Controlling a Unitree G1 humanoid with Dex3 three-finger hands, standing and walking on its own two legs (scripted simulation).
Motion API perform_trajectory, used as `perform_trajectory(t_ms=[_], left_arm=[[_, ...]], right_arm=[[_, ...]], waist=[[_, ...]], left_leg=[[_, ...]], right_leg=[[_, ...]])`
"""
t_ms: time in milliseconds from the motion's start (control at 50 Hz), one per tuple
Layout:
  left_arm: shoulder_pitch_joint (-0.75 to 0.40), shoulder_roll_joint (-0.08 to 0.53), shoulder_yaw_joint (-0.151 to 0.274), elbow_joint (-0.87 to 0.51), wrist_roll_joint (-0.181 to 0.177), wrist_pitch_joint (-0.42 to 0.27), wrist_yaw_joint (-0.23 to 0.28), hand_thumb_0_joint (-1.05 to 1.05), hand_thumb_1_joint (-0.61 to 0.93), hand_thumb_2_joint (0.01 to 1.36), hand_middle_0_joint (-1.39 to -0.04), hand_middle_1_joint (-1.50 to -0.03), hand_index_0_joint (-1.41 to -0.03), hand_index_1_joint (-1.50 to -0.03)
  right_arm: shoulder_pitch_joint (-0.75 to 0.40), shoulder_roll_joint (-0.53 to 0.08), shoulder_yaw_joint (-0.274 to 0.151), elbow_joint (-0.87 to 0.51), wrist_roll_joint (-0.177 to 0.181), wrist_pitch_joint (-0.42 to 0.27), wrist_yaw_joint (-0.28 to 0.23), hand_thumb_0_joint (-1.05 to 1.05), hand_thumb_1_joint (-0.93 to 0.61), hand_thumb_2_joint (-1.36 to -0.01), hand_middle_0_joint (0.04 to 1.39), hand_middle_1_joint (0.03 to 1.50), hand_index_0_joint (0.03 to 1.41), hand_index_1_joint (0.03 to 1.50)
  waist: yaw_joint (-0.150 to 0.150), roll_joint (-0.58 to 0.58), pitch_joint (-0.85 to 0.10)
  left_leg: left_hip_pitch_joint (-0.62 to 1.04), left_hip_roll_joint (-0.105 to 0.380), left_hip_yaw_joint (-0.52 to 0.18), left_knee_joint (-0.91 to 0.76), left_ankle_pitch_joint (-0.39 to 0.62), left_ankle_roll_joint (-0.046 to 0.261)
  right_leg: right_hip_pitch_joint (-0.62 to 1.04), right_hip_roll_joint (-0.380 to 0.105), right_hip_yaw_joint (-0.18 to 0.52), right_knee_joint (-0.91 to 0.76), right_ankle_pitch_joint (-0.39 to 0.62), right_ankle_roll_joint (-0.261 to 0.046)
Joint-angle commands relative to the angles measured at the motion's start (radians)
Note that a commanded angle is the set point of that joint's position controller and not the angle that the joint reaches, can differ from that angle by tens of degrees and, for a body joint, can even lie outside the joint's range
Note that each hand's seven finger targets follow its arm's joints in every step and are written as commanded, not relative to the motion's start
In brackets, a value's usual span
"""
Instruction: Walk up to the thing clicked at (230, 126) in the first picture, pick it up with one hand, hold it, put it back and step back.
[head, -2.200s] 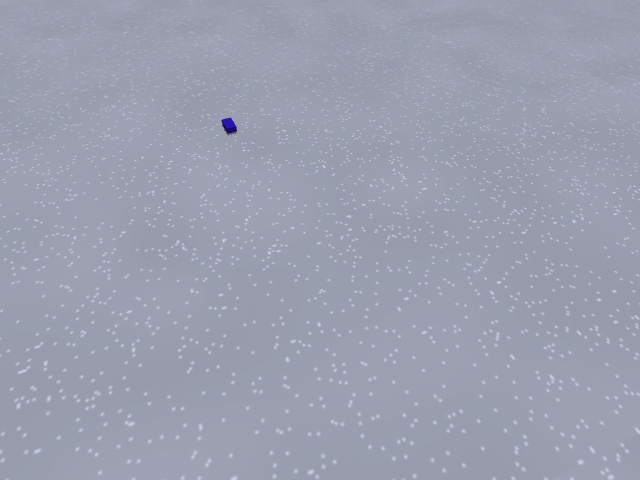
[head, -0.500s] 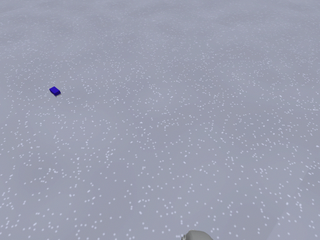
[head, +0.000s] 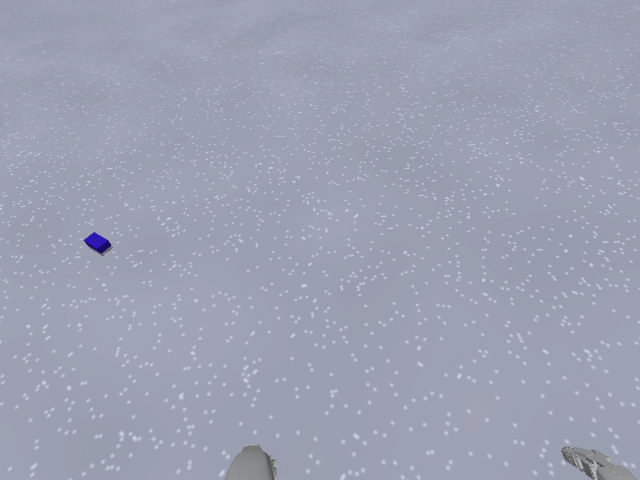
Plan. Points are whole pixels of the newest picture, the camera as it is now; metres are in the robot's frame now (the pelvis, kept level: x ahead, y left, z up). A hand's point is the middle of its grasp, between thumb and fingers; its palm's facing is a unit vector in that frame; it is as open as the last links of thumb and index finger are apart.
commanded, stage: walk up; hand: left
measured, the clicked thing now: (97, 242) +1.15 +0.97 -0.74
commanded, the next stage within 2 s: none
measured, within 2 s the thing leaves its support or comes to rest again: neither
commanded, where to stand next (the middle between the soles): +0.68 +0.95 m, yaw -30 degrees
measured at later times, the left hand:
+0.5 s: hand (57, 362) +0.34 +0.45 -0.12, palm faces -0.21 -0.82 -0.53, open 7.4 cm
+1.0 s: hand out of the picture +0.46 +0.70 -0.14, palm faces -0.26 -0.77 -0.59, open 7.4 cm
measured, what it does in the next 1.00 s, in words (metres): steps to the left, turning right: left foot, then right foot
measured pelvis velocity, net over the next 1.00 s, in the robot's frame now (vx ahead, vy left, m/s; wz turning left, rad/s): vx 0.32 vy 0.38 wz -0.30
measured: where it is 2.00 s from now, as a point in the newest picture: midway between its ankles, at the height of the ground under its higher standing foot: (128, 379)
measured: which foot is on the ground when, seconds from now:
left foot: up 0.00-0.04, down 0.06-0.48, up 0.50-0.84, down 0.86-1.00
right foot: down 0.00-0.08, up 0.10-0.44, down 0.46-0.88, up 0.90-1.00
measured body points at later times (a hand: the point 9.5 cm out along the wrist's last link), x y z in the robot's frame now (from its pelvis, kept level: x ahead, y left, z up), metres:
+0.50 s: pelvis +0.18 +0.19 -0.01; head +0.20 +0.14 +0.43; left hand +0.35 +0.49 -0.09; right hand +0.14 -0.13 -0.15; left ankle +0.13 +0.24 -0.71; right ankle +0.24 +0.10 -0.72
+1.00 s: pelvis +0.32 +0.38 -0.01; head +0.35 +0.38 +0.43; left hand +0.47 +0.73 -0.11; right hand +0.29 +0.04 -0.11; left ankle +0.36 +0.50 -0.72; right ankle +0.28 +0.22 -0.66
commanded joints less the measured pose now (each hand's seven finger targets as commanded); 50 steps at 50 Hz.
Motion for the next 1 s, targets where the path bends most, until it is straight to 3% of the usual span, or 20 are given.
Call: perform_trajectory(t_ms=[0, 40, 60, 80, 100, 160, 260, 340, 420, 440, 460, 500, 620, 780, 840, 860, 880, 900, 920, 980], left_arm=[[-0.147, 0.401, 0.109, -0.096, 0.014, -0.024, 0.030, 0.000, 0.900, 0.900, -0.200, -0.300, -0.200, -0.300], [-0.138, 0.330, 0.090, -0.100, 0.025, -0.006, 0.038, 0.000, 0.900, 0.900, -0.200, -0.300, -0.200, -0.300], [-0.082, 0.229, 0.059, -0.090, 0.021, 0.004, 0.042, 0.000, 0.900, 0.900, -0.200, -0.300, -0.200, -0.300], [-0.021, 0.165, 0.039, -0.099, 0.000, 0.014, 0.049, 0.000, 0.900, 0.900, -0.200, -0.300, -0.200, -0.300], [0.036, 0.206, 0.039, -0.077, -0.011, 0.013, 0.073, 0.000, 0.900, 0.900, -0.200, -0.300, -0.200, -0.300], [0.007, 0.309, 0.065, -0.011, -0.042, 0.010, 0.052, 0.000, 0.900, 0.900, -0.200, -0.300, -0.200, -0.300], [0.003, 0.250, 0.051, -0.017, -0.041, 0.013, 0.039, 0.000, 0.900, 0.900, -0.200, -0.300, -0.200, -0.300], [-0.029, 0.213, 0.051, -0.058, -0.039, 0.016, 0.037, 0.000, 0.900, 0.900, -0.200, -0.300, -0.200, -0.300], [0.226, 0.261, 0.099, 0.009, -0.029, 0.021, 0.060, 0.000, 0.900, 0.900, -0.200, -0.300, -0.200, -0.300], [0.310, 0.311, 0.121, 0.016, -0.021, 0.021, 0.073, 0.000, 0.900, 0.900, -0.200, -0.300, -0.200, -0.300], [0.275, 0.373, 0.134, -0.021, -0.013, 0.022, 0.083, 0.000, 0.900, 0.900, -0.200, -0.300, -0.200, -0.300], [0.072, 0.386, 0.125, -0.108, -0.028, 0.022, 0.099, 0.000, 0.900, 0.900, -0.200, -0.300, -0.200, -0.300], [-0.033, 0.329, 0.115, -0.121, -0.002, -0.016, 0.075, 0.000, 0.900, 0.900, -0.200, -0.300, -0.200, -0.300], [0.000, 0.434, 0.150, -0.116, 0.028, -0.011, 0.068, 0.000, 0.900, 0.900, -0.200, -0.300, -0.200, -0.300], [-0.087, 0.357, 0.122, -0.130, 0.020, 0.008, 0.072, 0.000, 0.900, 0.900, -0.200, -0.300, -0.200, -0.300], [-0.024, 0.244, 0.082, -0.124, 0.009, 0.016, 0.075, 0.000, 0.900, 0.900, -0.200, -0.300, -0.200, -0.300], [-0.009, 0.194, 0.064, -0.127, -0.002, 0.022, 0.086, 0.000, 0.900, 0.900, -0.200, -0.300, -0.200, -0.300], [-0.008, 0.241, 0.067, -0.109, -0.004, 0.016, 0.102, 0.000, 0.900, 0.900, -0.200, -0.300, -0.200, -0.300], [-0.017, 0.294, 0.068, -0.088, -0.006, 0.012, 0.100, 0.000, 0.900, 0.900, -0.200, -0.300, -0.200, -0.300], [0.058, 0.312, 0.083, -0.018, -0.041, 0.011, 0.085, 0.000, 0.900, 0.900, -0.200, -0.300, -0.200, -0.300]], right_arm=[[0.069, -0.154, -0.069, -0.051, 0.006, -0.025, -0.005, 0.000, -0.900, -0.900, 0.200, 0.300, 0.200, 0.300], [0.257, -0.186, -0.092, 0.012, -0.003, -0.033, -0.026, 0.000, -0.900, -0.900, 0.200, 0.300, 0.200, 0.300], [0.351, -0.240, -0.108, 0.026, -0.019, -0.045, -0.044, 0.000, -0.900, -0.900, 0.200, 0.300, 0.200, 0.300], [0.261, -0.314, -0.110, -0.004, -0.013, -0.058, -0.058, 0.000, -0.900, -0.900, 0.200, 0.300, 0.200, 0.300], [0.149, -0.380, -0.125, -0.023, 0.014, -0.060, -0.073, 0.000, -0.900, -0.900, 0.200, 0.300, 0.200, 0.300], [0.028, -0.231, -0.087, -0.073, 0.001, -0.064, -0.087, 0.000, -0.900, -0.900, 0.200, 0.300, 0.200, 0.300], [0.086, -0.133, -0.051, -0.069, -0.005, -0.068, -0.096, 0.000, -0.900, -0.900, 0.200, 0.300, 0.200, 0.300], [0.066, -0.129, -0.047, -0.101, -0.012, -0.053, -0.094, 0.000, -0.900, -0.900, 0.200, 0.300, 0.200, 0.300], [-0.057, -0.108, -0.032, -0.171, -0.005, -0.034, -0.084, 0.000, -0.900, -0.900, 0.200, 0.300, 0.200, 0.300], [-0.024, -0.087, -0.022, -0.177, -0.002, -0.032, -0.085, 0.000, -0.900, -0.900, 0.200, 0.300, 0.200, 0.300], [0.057, -0.075, -0.016, -0.171, -0.005, -0.019, -0.085, 0.000, -0.900, -0.900, 0.200, 0.300, 0.200, 0.300], [0.111, -0.204, -0.059, -0.135, -0.020, 0.011, -0.094, 0.000, -0.900, -0.900, 0.200, 0.300, 0.200, 0.300], [0.109, -0.164, -0.043, -0.070, -0.006, 0.028, -0.054, 0.000, -0.900, -0.900, 0.200, 0.300, 0.200, 0.300], [-0.011, -0.173, -0.054, -0.108, -0.001, 0.022, -0.034, 0.000, -0.900, -0.900, 0.200, 0.300, 0.200, 0.300], [0.236, -0.187, -0.083, -0.020, -0.012, 0.005, -0.056, 0.000, -0.900, -0.900, 0.200, 0.300, 0.200, 0.300], [0.280, -0.251, -0.098, -0.019, -0.031, -0.005, -0.068, 0.000, -0.900, -0.900, 0.200, 0.300, 0.200, 0.300], [0.188, -0.316, -0.102, -0.051, -0.030, -0.014, -0.076, 0.000, -0.900, -0.900, 0.200, 0.300, 0.200, 0.300], [0.097, -0.389, -0.113, -0.063, 0.001, -0.016, -0.086, 0.000, -0.900, -0.900, 0.200, 0.300, 0.200, 0.300], [0.037, -0.344, -0.102, -0.084, 0.003, -0.015, -0.091, 0.000, -0.900, -0.900, 0.200, 0.300, 0.200, 0.300], [0.026, -0.207, -0.056, -0.092, -0.004, -0.024, -0.105, 0.000, -0.900, -0.900, 0.200, 0.300, 0.200, 0.300]], waist=[[-0.087, -0.303, -0.031], [-0.184, -0.103, -0.132], [-0.235, 0.137, -0.128], [-0.155, 0.331, -0.077], [-0.087, 0.354, -0.119], [-0.060, 0.183, -0.061], [-0.062, 0.072, -0.088], [-0.055, 0.039, -0.075], [0.108, -0.127, -0.142], [0.156, -0.228, -0.182], [0.117, -0.336, -0.195], [0.048, -0.168, -0.107], [-0.030, -0.183, 0.026], [0.011, -0.306, -0.032], [-0.141, -0.109, -0.136], [-0.171, 0.180, -0.106], [-0.118, 0.294, -0.038], [-0.083, 0.319, -0.043], [-0.060, 0.247, 0.001], [-0.027, 0.137, 0.029]], left_leg=[[0.394, -0.058, 0.141, -0.095, 0.041, 0.016], [0.598, -0.128, 0.165, -0.192, -0.114, 0.030], [0.625, -0.042, -0.011, -0.379, -0.337, 0.045], [0.590, 0.145, -0.331, -0.558, -0.351, 0.063], [0.592, 0.210, -0.514, -0.653, -0.419, 0.146], [0.433, 0.082, -0.184, -0.575, -0.307, 0.105], [0.560, 0.041, 0.046, -0.438, 0.378, 0.202], [0.468, 0.046, 0.114, -0.454, 0.414, 0.199], [0.175, -0.045, 0.234, -0.140, 0.323, 0.075], [0.000, -0.097, 0.217, 0.056, 0.045, 0.020], [-0.153, -0.169, 0.151, 0.296, -0.378, -0.029], [-0.186, -0.111, -0.032, 0.481, -0.375, -0.063], [0.024, -0.071, 0.006, 0.357, -0.148, 0.007], [0.151, -0.062, 0.114, 0.026, -0.242, 0.010], [0.495, -0.152, 0.177, -0.257, -0.207, 0.031], [0.536, -0.036, -0.044, -0.454, -0.356, 0.053], [0.475, 0.132, -0.343, -0.589, -0.364, 0.065], [0.434, 0.185, -0.479, -0.642, -0.434, 0.159], [0.391, 0.183, -0.440, -0.602, -0.406, 0.205], [0.438, 0.043, -0.078, -0.397, 0.057, 0.175]], right_leg=[[-0.397, -0.096, 0.044, -0.155, -0.106, -0.183], [-0.432, -0.034, -0.010, 0.224, -0.030, -0.150], [-0.529, 0.075, -0.052, 0.528, -0.110, -0.110], [-0.681, 0.169, -0.017, 0.716, -0.274, -0.097], [-0.685, 0.100, 0.044, 0.829, -0.242, -0.141], [-0.575, 0.008, 0.052, 0.694, -0.026, -0.114], [-0.469, 0.030, -0.052, 0.402, -0.037, -0.062], [-0.294, 0.044, -0.129, 0.215, 0.068, -0.084], [0.215, 0.046, -0.117, -0.008, 0.295, -0.123], [0.391, -0.049, 0.057, -0.051, 0.194, -0.181], [0.393, -0.308, 0.478, -0.180, -0.050, -0.281], [0.170, -0.448, 0.734, -0.286, -0.371, -0.413], [-0.231, -0.161, 0.171, -0.217, -0.117, -0.238], [-0.259, -0.134, 0.121, -0.096, -0.124, -0.238], [-0.392, -0.062, 0.012, 0.277, -0.008, -0.161], [-0.546, 0.076, -0.065, 0.560, -0.134, -0.112], [-0.721, 0.193, -0.034, 0.697, -0.295, -0.092], [-0.684, 0.110, 0.045, 0.761, -0.240, -0.131], [-0.675, 0.061, 0.028, 0.768, -0.183, -0.123], [-0.589, 0.038, 0.022, 0.610, -0.075, -0.102]])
